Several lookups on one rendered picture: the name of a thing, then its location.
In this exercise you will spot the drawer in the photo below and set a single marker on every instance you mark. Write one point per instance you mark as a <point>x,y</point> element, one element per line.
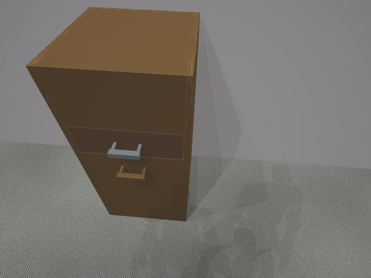
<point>156,145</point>

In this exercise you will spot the cabinet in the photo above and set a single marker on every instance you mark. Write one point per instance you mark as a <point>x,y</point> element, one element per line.
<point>127,69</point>

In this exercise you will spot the handle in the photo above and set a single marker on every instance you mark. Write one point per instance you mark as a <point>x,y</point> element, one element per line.
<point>124,154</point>
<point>131,177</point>

